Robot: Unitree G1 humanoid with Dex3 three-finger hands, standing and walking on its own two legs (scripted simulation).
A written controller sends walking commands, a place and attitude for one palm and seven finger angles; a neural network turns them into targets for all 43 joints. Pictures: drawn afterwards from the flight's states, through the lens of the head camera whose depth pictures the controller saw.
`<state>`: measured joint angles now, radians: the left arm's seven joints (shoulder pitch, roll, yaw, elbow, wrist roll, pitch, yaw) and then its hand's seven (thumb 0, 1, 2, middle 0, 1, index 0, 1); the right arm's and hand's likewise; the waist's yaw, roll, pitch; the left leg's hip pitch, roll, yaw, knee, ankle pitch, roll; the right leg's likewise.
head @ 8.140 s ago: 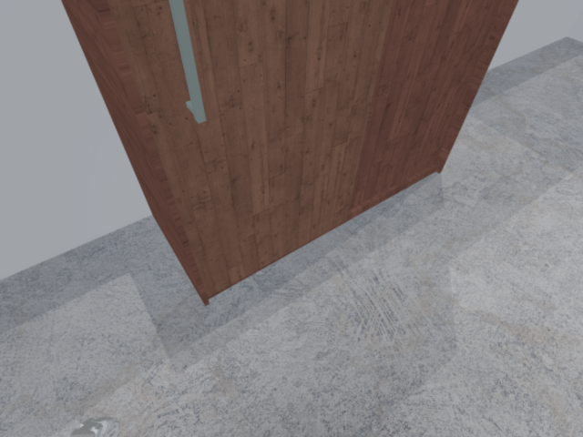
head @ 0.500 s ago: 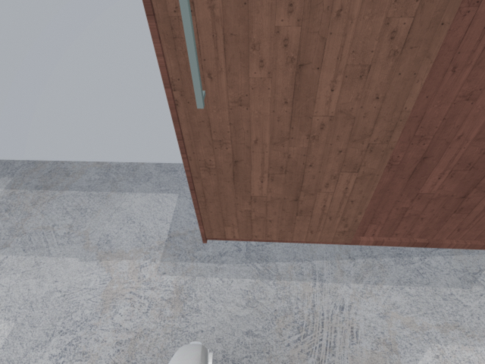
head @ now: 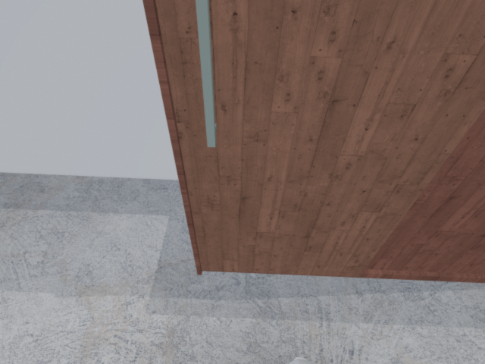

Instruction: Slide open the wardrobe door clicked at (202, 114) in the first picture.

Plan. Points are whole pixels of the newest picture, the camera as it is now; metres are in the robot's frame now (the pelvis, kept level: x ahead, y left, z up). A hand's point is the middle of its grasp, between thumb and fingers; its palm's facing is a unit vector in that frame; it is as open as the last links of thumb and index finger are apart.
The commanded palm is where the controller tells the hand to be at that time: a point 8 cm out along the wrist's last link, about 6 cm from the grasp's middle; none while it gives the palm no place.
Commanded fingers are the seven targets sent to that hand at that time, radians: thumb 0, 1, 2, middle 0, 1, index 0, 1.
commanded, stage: come to a stop and stand still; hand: left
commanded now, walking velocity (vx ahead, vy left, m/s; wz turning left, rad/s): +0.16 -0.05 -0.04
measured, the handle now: (208, 73) +0.57 +0.11 +0.20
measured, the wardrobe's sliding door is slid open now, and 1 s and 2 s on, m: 0.00 0.00 0.00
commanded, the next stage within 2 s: look again from close up in 1.94 s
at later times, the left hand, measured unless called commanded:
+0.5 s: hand (154, 358) +0.17 +0.18 -0.19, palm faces +0.03 -0.98 -0.21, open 7.3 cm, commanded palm none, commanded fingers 0.00 0.90 0.90 -0.20 -0.30 -0.20 -0.30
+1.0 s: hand out of the picture +0.07 +0.15 -0.17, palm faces +0.01 -0.98 -0.22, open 7.4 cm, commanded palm none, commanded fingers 0.00 0.90 0.90 -0.20 -0.30 -0.20 -0.30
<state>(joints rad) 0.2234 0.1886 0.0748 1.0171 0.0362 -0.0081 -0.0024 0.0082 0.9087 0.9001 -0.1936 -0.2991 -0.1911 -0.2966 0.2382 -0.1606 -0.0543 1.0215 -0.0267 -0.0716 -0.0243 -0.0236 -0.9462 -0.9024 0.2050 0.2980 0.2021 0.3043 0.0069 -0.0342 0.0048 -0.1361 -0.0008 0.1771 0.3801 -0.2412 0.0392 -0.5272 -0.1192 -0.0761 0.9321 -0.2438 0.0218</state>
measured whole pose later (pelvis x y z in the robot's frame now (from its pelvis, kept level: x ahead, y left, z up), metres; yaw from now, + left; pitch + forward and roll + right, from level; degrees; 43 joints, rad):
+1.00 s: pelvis +0.05 -0.03 +0.00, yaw -1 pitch -1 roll +0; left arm 0.25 0.16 0.02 1.09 0.02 0.02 0.02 0.01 0.91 0.90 -0.20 -0.30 -0.19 -0.30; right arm 0.26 -0.18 -0.05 1.08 -0.02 0.03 -0.03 0.01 -0.91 -0.90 0.20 0.30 0.20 0.30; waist -0.02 0.03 0.02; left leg -0.28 0.05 0.05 0.47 -0.20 -0.02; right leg -0.14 -0.03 -0.05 0.47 -0.30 0.01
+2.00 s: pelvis +0.08 -0.03 +0.00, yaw +0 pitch -2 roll +0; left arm 0.28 0.15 0.01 1.12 0.01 0.00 0.04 0.01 0.90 0.90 -0.20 -0.30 -0.20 -0.30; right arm 0.24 -0.15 -0.02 1.13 -0.01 -0.01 -0.04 0.01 -0.92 -0.90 0.20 0.30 0.20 0.30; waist 0.00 -0.02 0.05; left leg -0.21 0.05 0.03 0.44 -0.21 -0.03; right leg -0.05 -0.03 -0.06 0.42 -0.34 0.00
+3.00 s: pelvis +0.02 +0.01 -0.01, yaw +1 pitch -1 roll -1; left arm 0.40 0.19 -0.01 1.09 0.03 -0.01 0.03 0.01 0.90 0.90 -0.20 -0.30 -0.20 -0.30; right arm 0.26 -0.20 -0.02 1.07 -0.01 0.00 -0.01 0.01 -0.91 -0.90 0.20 0.30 0.20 0.30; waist 0.01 -0.01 0.01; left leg -0.33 -0.01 0.04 0.46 -0.11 0.04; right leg -0.19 -0.04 0.02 0.48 -0.27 0.04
